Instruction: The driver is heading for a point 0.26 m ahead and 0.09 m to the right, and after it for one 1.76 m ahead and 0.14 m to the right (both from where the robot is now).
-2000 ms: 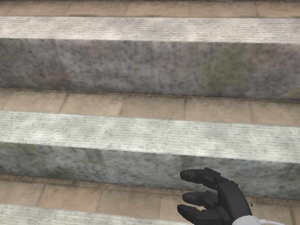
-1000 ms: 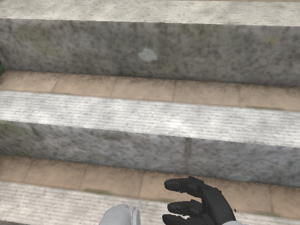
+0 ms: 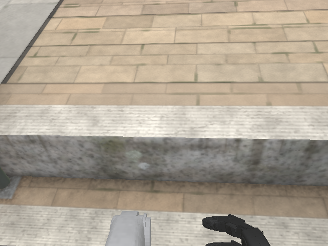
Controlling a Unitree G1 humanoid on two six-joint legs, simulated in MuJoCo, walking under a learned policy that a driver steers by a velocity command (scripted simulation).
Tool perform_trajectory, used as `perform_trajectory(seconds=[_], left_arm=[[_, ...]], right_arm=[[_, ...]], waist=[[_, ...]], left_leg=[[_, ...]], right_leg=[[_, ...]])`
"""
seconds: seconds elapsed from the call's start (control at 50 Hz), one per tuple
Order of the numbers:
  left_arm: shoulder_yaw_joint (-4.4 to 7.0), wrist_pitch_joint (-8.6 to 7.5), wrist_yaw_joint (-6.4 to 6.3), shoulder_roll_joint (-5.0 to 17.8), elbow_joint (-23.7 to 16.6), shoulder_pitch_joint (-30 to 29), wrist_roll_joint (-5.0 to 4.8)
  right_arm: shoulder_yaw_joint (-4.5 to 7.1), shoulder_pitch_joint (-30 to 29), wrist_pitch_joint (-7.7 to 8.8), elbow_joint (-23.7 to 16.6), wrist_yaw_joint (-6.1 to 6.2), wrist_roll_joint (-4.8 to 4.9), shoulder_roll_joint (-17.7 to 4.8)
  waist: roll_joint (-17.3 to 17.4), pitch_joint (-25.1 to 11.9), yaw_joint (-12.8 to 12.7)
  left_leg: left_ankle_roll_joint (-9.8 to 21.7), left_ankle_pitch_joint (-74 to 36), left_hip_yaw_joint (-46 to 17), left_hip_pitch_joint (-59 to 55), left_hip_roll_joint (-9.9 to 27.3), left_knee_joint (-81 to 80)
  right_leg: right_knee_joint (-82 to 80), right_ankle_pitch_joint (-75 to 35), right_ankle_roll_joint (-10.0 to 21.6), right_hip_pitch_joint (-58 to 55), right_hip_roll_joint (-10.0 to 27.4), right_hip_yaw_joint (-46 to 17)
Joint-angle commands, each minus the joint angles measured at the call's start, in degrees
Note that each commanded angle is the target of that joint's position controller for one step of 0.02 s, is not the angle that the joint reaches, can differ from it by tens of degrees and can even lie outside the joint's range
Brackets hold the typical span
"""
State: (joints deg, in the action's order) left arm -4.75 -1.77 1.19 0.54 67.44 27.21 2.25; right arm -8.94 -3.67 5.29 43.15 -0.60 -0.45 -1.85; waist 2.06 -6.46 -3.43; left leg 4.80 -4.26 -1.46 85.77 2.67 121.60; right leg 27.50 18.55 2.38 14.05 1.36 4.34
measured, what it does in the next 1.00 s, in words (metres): climbs: left foot 0.21 m higher, then right foot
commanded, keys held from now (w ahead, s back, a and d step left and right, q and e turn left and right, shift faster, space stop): e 0.44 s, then no key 0.28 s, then q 0.28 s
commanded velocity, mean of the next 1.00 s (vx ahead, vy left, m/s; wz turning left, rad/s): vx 0.06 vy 0.00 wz -0.25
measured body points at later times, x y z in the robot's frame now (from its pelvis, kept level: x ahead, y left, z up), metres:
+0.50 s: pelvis +0.11 +0.02 +0.16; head +0.10 +0.02 +0.61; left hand +0.36 +0.17 +0.08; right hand +0.16 -0.24 +0.04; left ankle +0.18 +0.12 -0.53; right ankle +0.13 -0.13 -0.37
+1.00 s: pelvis +0.18 -0.06 +0.20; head +0.15 -0.05 +0.65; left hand +0.37 +0.09 +0.09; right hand +0.19 -0.29 +0.06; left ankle +0.21 +0.06 -0.50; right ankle +0.17 -0.13 -0.53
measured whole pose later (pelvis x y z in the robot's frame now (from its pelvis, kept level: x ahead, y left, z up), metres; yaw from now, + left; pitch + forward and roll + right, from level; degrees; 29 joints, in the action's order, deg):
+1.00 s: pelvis +0.18 -0.06 +0.20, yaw -13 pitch +0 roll -1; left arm -1.8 1.8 -3.4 5.4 41.9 10.4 2.4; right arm 0.5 17.2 -2.6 49.4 2.7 -0.4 -8.8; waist 1.1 -4.6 0.3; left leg 0.2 20.6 1.5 24.6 2.6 50.3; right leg 32.9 17.0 4.6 16.7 0.2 11.9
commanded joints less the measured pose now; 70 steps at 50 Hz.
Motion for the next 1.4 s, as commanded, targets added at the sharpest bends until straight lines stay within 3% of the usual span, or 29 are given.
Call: perform_trajectory(seconds=[0.02,0.06,0.1,0.12,0.14,0.16,0.18,0.2,0.24,0.3,0.44,0.52,0.58,0.62,0.64,0.66,0.68,0.7,0.74,0.8,0.9,0.98,1.04,1.1,1.14,1.2,1.3,1.36,1.4], left_arm=[[2.76,0.70,-3.47,9.73,-3.01,6.09,-0.90],[5.12,2.64,-5.47,12.78,-2.51,9.04,-2.49],[5.82,1.21,-3.47,13.95,-3.67,7.67,-1.33],[6.53,-0.30,-2.84,16.82,-4.79,3.19,-0.50],[7.45,-2.13,-1.84,17.70,-7.13,-1.00,-0.71],[7.14,-2.86,-0.28,15.10,-10.37,-7.36,-1.12],[6.50,-2.26,0.51,8.87,-12.18,-14.50,-1.35],[6.33,-1.55,1.60,6.45,-15.37,-17.29,-2.08],[5.26,1.74,0.12,3.43,-22.20,-14.29,-1.22],[5.35,3.36,-2.49,6.25,-23.47,-11.02,-2.45],[5.30,5.19,-4.88,10.17,-30.95,-19.21,-1.57],[3.03,5.35,-4.00,8.24,-32.84,-24.52,-2.71],[4.59,6.28,-3.03,10.98,-29.02,-18.31,-3.91],[7.42,6.44,-2.24,15.20,-25.08,-10.03,-2.96],[8.03,6.26,-1.46,17.05,-25.51,-10.20,-1.11],[8.09,4.87,-1.52,20.07,-28.93,-9.67,1.03],[8.08,3.65,-1.55,20.56,-29.39,-8.90,1.66],[6.89,2.96,-1.60,17.89,-29.50,-12.84,1.68],[4.29,3.72,-3.43,12.76,-29.77,-20.46,0.75],[1.84,2.04,-4.33,5.76,-29.39,-17.79,1.13],[3.53,2.48,-5.00,10.92,-29.02,-19.29,0.44],[6.68,3.11,-4.97,15.71,-28.83,-17.05,0.22],[7.73,3.26,-5.07,16.25,-28.02,-17.00,-1.39],[6.40,2.48,-4.95,10.49,-30.24,-19.69,-1.27],[6.06,1.68,-3.87,9.84,-30.15,-23.81,-2.88],[5.48,0.99,-2.92,10.31,-32.51,-23.06,-1.63],[3.29,1.49,-3.45,10.08,-32.48,-20.32,-2.12],[4.62,2.09,-4.34,12.27,-31.58,-16.29,-2.26],[6.59,2.28,-4.51,15.97,-32.41,-13.63,-0.21]], right_arm=[[-0.88,-15.24,1.31,-8.82,-0.02,-0.92,-0.80],[-1.63,-19.91,-0.17,-12.03,0.41,-0.52,1.98],[3.28,-4.43,-0.87,-6.28,0.64,0.64,-4.31],[5.98,8.18,-0.82,-5.00,0.42,-1.00,-10.17],[8.20,19.45,-1.48,-2.83,1.08,-2.82,-15.36],[10.06,23.76,-3.66,-1.85,2.69,-4.51,-18.49],[10.72,18.47,-5.25,-2.15,3.43,-6.30,-18.47],[9.71,11.10,-5.73,-2.42,3.36,-5.13,-14.39],[7.89,-0.41,-6.72,0.94,4.37,-0.20,-4.28],[7.77,1.45,-5.61,5.20,3.34,-2.14,-4.23],[9.33,7.25,-6.09,0.59,5.91,-3.09,-12.14],[12.39,11.05,-7.53,-1.74,7.14,-1.28,-18.22],[13.19,15.17,-7.72,-0.91,6.73,1.29,-18.22],[12.45,15.53,-6.94,1.73,5.14,0.44,-14.95],[11.39,14.94,-6.75,2.92,4.41,0.74,-10.75],[10.66,15.84,-5.98,0.74,3.89,0.12,-9.11],[11.67,15.71,-6.04,2.81,3.96,1.38,-9.55],[11.97,15.01,-6.22,2.98,3.79,2.78,-9.28],[10.58,14.13,-6.61,0.37,4.57,1.45,-6.15],[10.36,20.18,-6.01,3.47,4.49,0.25,-7.22],[8.23,19.44,-6.99,3.24,3.34,-0.03,-5.75],[10.17,19.11,-7.48,3.19,3.45,-0.07,-10.10],[10.92,19.40,-7.09,1.71,3.17,-1.09,-11.21],[12.88,22.14,-7.09,-1.11,3.64,-1.24,-17.58],[12.48,20.93,-6.31,-4.88,3.63,-3.67,-17.54],[12.24,13.23,-7.55,-8.68,4.64,-0.84,-18.35],[11.81,9.97,-10.14,-14.92,4.69,-1.65,-15.76],[11.31,10.65,-9.05,-14.40,3.98,-1.87,-15.53],[10.82,8.03,-7.80,-14.37,3.48,-0.39,-12.11]], waist=[[-7.69,2.21,-1.73],[-11.61,-0.95,-0.39],[-17.76,-9.68,5.40],[-21.56,-14.62,12.54],[-13.06,-24.40,15.13],[0.32,-25.53,16.62],[12.77,-22.96,15.18],[9.85,-17.86,11.86],[1.02,3.81,-0.11],[-0.69,7.99,-3.10],[4.14,5.33,-0.90],[6.63,2.23,2.76],[1.02,3.08,3.77],[0.80,4.00,2.37],[-5.17,5.16,2.26],[-19.21,-1.73,2.27],[-12.73,-5.68,0.40],[-8.19,-0.91,2.26],[-8.36,4.28,6.68],[-3.37,1.64,6.08],[-7.18,3.15,5.30],[-7.55,7.65,1.42],[-3.55,7.67,2.42],[11.60,1.26,3.56],[10.25,-2.81,7.47],[-0.26,-0.61,2.71],[3.00,-2.14,4.71],[10.60,-3.83,4.42],[-0.33,-1.57,1.63]], left_leg=[[-4.41,7.27,10.83,-5.60,3.82,-17.92],[-2.62,27.49,9.05,-26.64,2.33,-35.40],[0.48,34.06,12.28,-48.97,-4.03,-44.63],[5.68,27.73,1.36,-59.52,0.59,-48.02],[10.20,15.13,-14.16,-75.54,8.82,-53.66],[13.33,19.56,-31.41,-82.75,14.63,-74.70],[18.37,31.54,-51.34,-77.08,21.88,-94.72],[15.93,37.01,-49.53,-66.43,22.19,-97.07],[4.87,43.90,-18.39,-46.75,17.18,-83.98],[1.35,35.40,-4.31,-42.17,15.57,-84.14],[4.21,28.99,1.94,-55.20,19.28,-91.16],[2.90,29.85,5.62,-60.58,17.68,-96.65],[3.84,42.05,6.35,-59.73,18.08,-95.01],[2.19,38.03,6.86,-63.39,15.95,-85.01],[-0.52,35.69,9.23,-55.87,11.17,-68.02],[-5.98,36.40,6.83,-42.16,3.95,-52.31],[-8.63,35.18,-0.56,-41.56,2.38,-34.14],[-9.36,30.83,-3.29,-38.68,2.55,-24.35],[-9.85,20.54,-4.76,-36.49,1.48,-20.95],[-9.57,12.18,-7.15,-43.21,0.20,-29.60],[-7.18,19.91,-0.54,-56.05,1.27,-63.74],[-3.26,25.17,3.70,-55.84,0.77,-74.22],[0.09,15.24,2.51,-59.86,0.37,-84.54],[10.70,-4.15,-20.29,-72.01,8.49,-90.81],[18.58,-1.26,-34.36,-77.88,15.12,-98.83],[12.33,5.01,-25.34,-76.20,8.46,-93.54],[7.96,-5.42,-16.94,-72.43,5.90,-94.77],[6.77,-5.06,-19.48,-67.67,6.26,-91.62],[1.67,9.28,-13.46,-51.89,-0.15,-76.91]], right_leg=[[-16.97,-28.02,6.26,-4.02,10.71,-14.72],[-20.32,-42.54,6.46,-3.73,12.59,-11.56],[-11.45,-84.56,9.46,-9.92,11.69,-7.55],[-0.09,-112.55,8.39,-9.73,10.83,-6.79],[12.54,-106.63,7.11,0.08,7.77,-5.67],[26.17,-74.01,5.74,12.80,1.87,-5.89],[58.60,-17.78,4.05,23.70,-4.77,-11.73],[83.19,-8.17,1.72,28.70,-5.06,-18.66],[81.83,-9.27,1.67,36.30,-0.99,-12.43],[88.69,-16.92,1.99,35.78,-2.36,-9.44],[76.94,-26.93,-5.02,44.14,0.61,-9.15],[46.92,-6.82,-4.79,30.47,4.33,-0.59],[21.39,-2.18,-1.10,12.75,0.84,6.94],[4.23,0.66,1.81,3.92,1.18,-1.00],[4.59,-10.95,1.97,-0.26,5.17,-8.95],[-6.83,-3.85,10.54,-8.44,17.35,-34.48],[-14.95,10.46,14.26,-5.40,21.37,-46.87],[-15.24,16.40,13.51,-0.38,20.12,-41.46],[-8.41,7.35,8.46,5.62,13.44,-24.57],[-6.02,3.09,6.97,5.73,11.47,-15.36],[-11.13,-0.31,6.69,3.46,10.98,-8.47],[-8.04,-7.85,11.24,-0.77,17.28,-10.39],[-1.93,-6.58,8.45,1.04,14.51,-5.77],[21.52,-4.07,-1.33,15.42,1.72,3.90],[43.11,9.41,-5.93,25.42,-3.09,-3.78],[54.56,4.60,-7.86,31.81,-2.76,-7.94],[26.52,10.16,-7.31,18.99,-3.54,-0.29],[11.41,-7.64,-4.00,5.93,-2.64,-3.21],[7.58,-29.10,0.11,-5.31,5.17,-12.16]])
